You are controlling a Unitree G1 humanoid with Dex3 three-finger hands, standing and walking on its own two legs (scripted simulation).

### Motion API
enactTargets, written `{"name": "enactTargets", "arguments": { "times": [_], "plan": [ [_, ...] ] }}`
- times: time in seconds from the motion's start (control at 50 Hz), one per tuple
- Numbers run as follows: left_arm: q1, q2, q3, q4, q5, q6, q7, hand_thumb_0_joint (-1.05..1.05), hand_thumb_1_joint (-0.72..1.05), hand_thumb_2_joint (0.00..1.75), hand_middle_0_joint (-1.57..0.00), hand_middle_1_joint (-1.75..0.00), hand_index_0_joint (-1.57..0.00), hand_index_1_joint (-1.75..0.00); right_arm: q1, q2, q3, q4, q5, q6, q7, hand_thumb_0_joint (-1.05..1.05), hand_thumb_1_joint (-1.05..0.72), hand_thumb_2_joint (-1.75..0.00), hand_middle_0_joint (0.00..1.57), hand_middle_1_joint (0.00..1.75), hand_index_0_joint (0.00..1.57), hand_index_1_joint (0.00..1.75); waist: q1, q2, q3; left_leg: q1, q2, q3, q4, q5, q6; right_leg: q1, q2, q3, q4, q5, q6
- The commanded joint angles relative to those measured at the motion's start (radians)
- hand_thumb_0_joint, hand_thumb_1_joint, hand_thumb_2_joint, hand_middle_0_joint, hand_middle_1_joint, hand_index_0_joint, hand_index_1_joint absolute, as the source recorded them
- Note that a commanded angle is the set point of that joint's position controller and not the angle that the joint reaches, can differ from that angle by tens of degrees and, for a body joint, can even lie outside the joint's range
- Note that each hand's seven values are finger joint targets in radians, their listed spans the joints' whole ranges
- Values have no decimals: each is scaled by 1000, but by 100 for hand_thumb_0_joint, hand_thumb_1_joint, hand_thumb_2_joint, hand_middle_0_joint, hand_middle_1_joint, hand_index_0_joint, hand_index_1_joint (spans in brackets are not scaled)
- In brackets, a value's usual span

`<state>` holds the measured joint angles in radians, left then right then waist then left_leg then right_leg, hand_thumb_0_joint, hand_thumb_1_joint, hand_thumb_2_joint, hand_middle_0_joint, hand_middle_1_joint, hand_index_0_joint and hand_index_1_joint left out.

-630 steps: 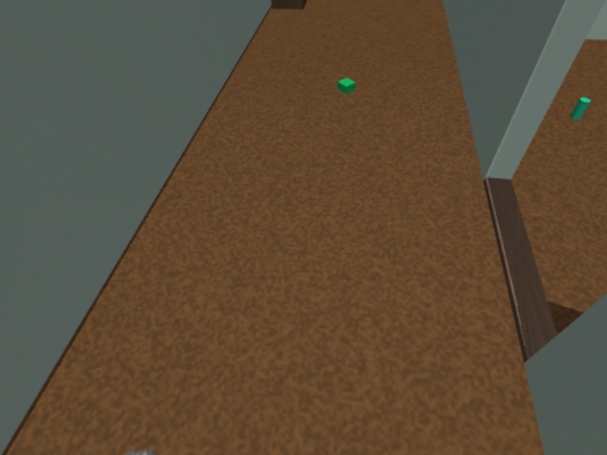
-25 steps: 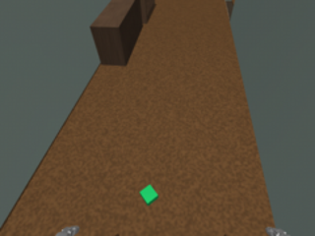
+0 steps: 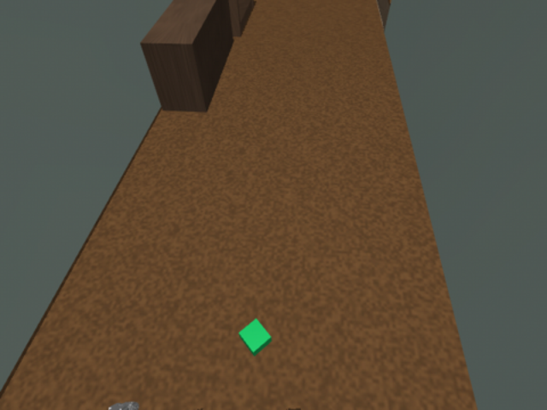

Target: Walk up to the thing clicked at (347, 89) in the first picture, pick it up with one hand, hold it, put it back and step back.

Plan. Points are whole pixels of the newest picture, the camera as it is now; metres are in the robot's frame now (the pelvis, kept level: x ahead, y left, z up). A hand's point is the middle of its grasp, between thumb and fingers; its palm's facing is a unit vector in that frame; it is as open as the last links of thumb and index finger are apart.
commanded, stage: walk up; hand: left
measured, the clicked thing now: (255, 337) +0.43 +0.14 -0.76
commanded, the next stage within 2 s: none
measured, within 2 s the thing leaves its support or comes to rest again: neither
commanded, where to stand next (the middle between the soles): +0.02 -0.01 m, yaw -3 degrees
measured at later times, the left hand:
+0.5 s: hand out of the picture +0.06 +0.26 -0.17, palm faces +0.00 -0.93 -0.38, open 7.4 cm
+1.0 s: hand out of the picture -0.04 +0.28 -0.16, palm faces +0.04 -0.90 -0.44, open 7.4 cm
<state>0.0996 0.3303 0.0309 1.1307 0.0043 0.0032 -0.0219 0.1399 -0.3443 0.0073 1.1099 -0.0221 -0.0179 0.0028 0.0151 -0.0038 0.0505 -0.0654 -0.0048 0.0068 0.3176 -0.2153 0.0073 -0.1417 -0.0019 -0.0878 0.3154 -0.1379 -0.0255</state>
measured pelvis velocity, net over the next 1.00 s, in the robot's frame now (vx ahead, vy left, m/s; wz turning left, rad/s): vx -0.03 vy -0.01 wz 0.03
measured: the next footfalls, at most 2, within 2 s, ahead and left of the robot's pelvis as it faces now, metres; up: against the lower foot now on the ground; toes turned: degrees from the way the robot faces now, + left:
right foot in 0.56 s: -0.03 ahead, -0.15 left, +0.00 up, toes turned +0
left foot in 0.98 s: +0.03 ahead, +0.12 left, +0.00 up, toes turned -3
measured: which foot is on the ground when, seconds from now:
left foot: down 0.00-0.56, up 0.58-0.96, down 0.98-1.00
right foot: down 0.00-0.40, up 0.42-0.54, down 0.56-1.00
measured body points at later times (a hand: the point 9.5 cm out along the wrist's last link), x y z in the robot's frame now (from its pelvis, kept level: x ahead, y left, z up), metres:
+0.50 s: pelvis -0.04 -0.02 -0.02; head +0.01 -0.02 +0.43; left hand +0.06 +0.31 -0.14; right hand +0.08 -0.34 -0.14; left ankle -0.03 +0.11 -0.75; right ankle -0.04 -0.12 -0.73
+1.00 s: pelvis -0.03 -0.01 -0.02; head +0.01 -0.01 +0.42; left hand -0.04 +0.33 -0.13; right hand +0.10 -0.31 -0.15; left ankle +0.03 +0.12 -0.75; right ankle -0.07 -0.14 -0.75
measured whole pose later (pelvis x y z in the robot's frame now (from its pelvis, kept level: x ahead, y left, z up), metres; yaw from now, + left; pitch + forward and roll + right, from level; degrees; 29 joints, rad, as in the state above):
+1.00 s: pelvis -0.03 -0.01 -0.02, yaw +2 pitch -4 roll +0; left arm 0.32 0.41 0.05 0.92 0.01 -0.01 0.02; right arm 0.11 -0.39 -0.07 0.94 -0.02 0.03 0.04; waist 0.05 0.03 0.15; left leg -0.31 0.02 -0.02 0.59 -0.21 0.00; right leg -0.15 -0.04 -0.02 0.62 -0.41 0.02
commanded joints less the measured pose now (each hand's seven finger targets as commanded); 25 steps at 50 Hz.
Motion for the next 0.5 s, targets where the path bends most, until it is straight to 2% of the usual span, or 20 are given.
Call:
{"name": "enactTargets", "arguments": {
  "times": [0.0,0.14,0.16,0.18,0.22,0.26,0.3,0.34,0.36,0.4,0.42,0.44,0.46,0.48],
  "plan": [
    [-56,215,41,-65,1,-26,18,0,90,90,-20,-30,-20,-30,-51,-211,-46,-65,6,-28,-20,0,-90,-90,20,30,20,30,0,7,-72,-86,136,-109,-69,142,20,100,-139,154,-35,114,-1],
    [-50,211,36,-56,0,-25,18,0,90,90,-20,-30,-20,-30,-57,-211,-47,-62,7,-28,-20,0,-90,-90,20,30,20,30,0,4,-80,-71,141,-107,-75,160,23,106,-142,154,-32,139,1],
    [-63,278,71,-84,1,-1,20,0,90,90,-20,-30,-20,-30,-64,-271,-71,-71,11,-12,-32,0,-90,-90,20,30,20,30,-2,-30,28,-136,145,-115,18,389,29,20,-132,133,61,309,-4],
    [-56,269,72,-98,-3,10,23,0,90,90,-20,-30,-20,-30,-46,-264,-74,-82,19,-6,-37,0,-90,-90,20,30,20,30,-7,-22,-11,-121,152,-106,48,470,32,28,-125,115,94,339,-10],
    [-44,248,69,-120,-2,19,23,0,90,90,-20,-30,-20,-30,-40,-270,-83,-96,23,-2,-38,0,-90,-90,20,30,20,30,-11,3,-61,-83,162,-106,70,522,48,18,-113,99,117,318,-15],
    [-48,242,72,-150,-1,30,19,0,90,90,-20,-30,-20,-30,-49,-266,-94,-120,22,5,-37,0,-90,-90,20,30,20,30,-14,25,-123,-71,169,-114,91,473,64,14,-105,93,152,273,-24],
    [-65,241,70,-172,4,42,16,0,90,90,-20,-30,-20,-30,-59,-275,-103,-142,19,14,-38,0,-90,-90,20,30,20,30,-21,48,-134,-112,184,-133,91,385,90,4,-91,93,205,205,-28],
    [-48,235,72,-190,7,55,9,0,90,90,-20,-30,-20,-30,-77,-288,-113,-171,15,22,-38,0,-90,-90,20,30,20,30,-14,100,-141,-144,217,-172,86,332,128,-10,-68,86,289,75,-34],
    [-33,233,73,-195,9,61,6,0,90,90,-20,-30,-20,-30,-84,-297,-118,-189,11,24,-37,0,-90,-90,20,30,20,30,-12,125,-136,-164,245,-205,75,324,160,-26,-44,82,350,-20,-28],
    [-13,231,85,-210,16,76,-2,0,90,90,-20,-30,-20,-30,-92,-316,-130,-227,2,27,-38,0,-90,-90,20,30,20,30,-11,184,-110,-216,338,-302,43,327,244,-77,4,91,528,-326,-13],
    [22,241,92,-219,16,85,-4,0,90,90,-20,-30,-20,-30,-125,-329,-139,-251,-4,27,-43,0,-90,-90,20,30,20,30,8,204,-100,-228,396,-340,37,325,272,-105,-14,149,612,-405,-17],
    [40,247,92,-221,15,85,-4,0,90,90,-20,-30,-20,-30,-146,-332,-142,-268,-7,26,-47,0,-90,-90,20,30,20,30,24,178,-92,-241,408,-334,64,337,282,-115,-26,178,627,-435,-24],
    [53,245,94,-215,17,77,-5,0,90,90,-20,-30,-20,-30,-147,-318,-135,-270,-9,22,-47,0,-90,-90,20,30,20,30,36,142,-90,-244,374,-292,106,332,256,-99,-27,178,586,-418,-33],
    [81,229,91,-203,15,62,-4,0,90,90,-20,-30,-20,-30,-164,-291,-125,-272,-13,17,-45,0,-90,-90,20,30,20,30,56,107,-98,-224,300,-215,168,258,195,-68,-42,170,414,-343,-43]
  ]
}}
